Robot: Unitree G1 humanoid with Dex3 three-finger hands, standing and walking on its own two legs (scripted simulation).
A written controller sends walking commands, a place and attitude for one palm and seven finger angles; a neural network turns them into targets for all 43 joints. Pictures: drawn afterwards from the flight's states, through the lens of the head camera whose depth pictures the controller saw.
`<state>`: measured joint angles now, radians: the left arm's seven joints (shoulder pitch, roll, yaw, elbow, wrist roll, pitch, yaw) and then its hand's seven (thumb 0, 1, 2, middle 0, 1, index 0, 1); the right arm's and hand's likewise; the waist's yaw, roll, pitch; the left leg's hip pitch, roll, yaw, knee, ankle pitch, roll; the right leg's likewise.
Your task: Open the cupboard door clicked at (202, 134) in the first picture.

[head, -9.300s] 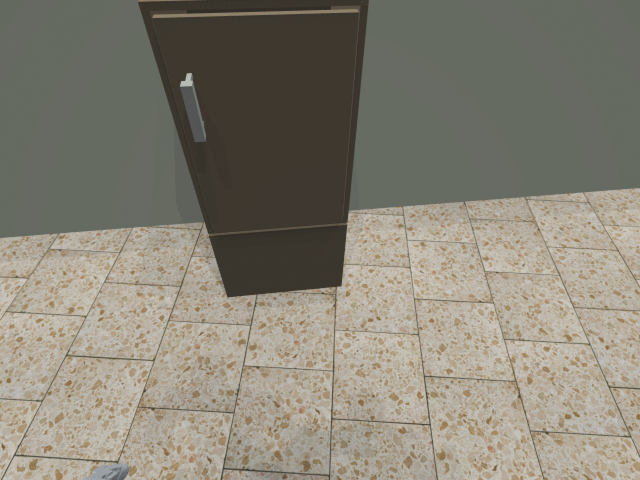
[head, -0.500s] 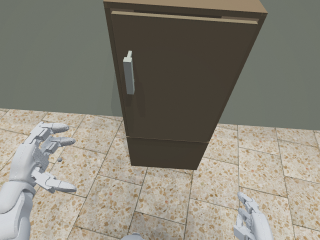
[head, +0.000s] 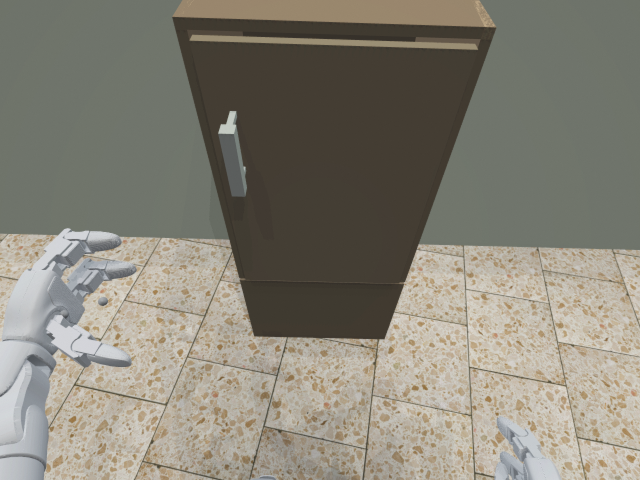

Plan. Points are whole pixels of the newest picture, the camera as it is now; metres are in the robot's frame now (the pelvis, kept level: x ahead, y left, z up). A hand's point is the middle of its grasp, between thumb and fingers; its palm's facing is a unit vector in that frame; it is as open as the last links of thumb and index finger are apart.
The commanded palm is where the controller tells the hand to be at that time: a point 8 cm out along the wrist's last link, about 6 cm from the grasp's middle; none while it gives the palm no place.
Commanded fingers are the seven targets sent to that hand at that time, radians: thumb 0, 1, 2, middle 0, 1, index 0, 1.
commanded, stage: raise the hand with hooked fingers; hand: left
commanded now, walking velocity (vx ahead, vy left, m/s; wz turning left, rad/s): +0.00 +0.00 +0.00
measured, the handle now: (235, 154) +0.58 +0.18 +0.06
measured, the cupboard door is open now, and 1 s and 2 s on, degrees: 0 0 0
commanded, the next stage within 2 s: move the hooked fingers beside the handle in 0.24 s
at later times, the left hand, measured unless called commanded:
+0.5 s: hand (116, 294) +0.30 +0.26 +0.08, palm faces +0.08 -1.00 -0.01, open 14.0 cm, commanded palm +0.28 +0.31 +0.08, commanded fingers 0.00 -0.50 0.30 -0.30 -1.20 -0.30 -1.20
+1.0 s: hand (153, 238) +0.39 +0.25 +0.07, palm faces +0.03 -1.00 -0.01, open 14.0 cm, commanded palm +0.37 +0.29 +0.08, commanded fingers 0.00 -0.50 0.30 -0.30 -1.20 -0.30 -1.20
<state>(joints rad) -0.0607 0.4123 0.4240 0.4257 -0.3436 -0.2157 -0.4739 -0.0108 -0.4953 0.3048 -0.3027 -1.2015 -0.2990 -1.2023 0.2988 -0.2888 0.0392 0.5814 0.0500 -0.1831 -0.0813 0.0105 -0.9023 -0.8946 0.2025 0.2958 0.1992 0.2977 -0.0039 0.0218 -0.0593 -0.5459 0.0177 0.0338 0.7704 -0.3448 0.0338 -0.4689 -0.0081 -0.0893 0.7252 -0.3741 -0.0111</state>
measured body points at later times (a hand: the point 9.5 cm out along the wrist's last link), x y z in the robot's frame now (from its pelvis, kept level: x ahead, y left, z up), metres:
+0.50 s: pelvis -0.01 -0.02 +0.00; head +0.03 -0.02 +0.45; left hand +0.29 +0.31 +0.08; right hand +0.15 -0.26 -0.09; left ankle +0.03 +0.10 -0.71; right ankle -0.01 -0.12 -0.71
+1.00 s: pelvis +0.00 +0.00 -0.01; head +0.06 +0.01 +0.44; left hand +0.38 +0.30 +0.08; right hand +0.08 -0.27 -0.11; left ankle +0.03 +0.10 -0.71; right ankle -0.01 -0.11 -0.71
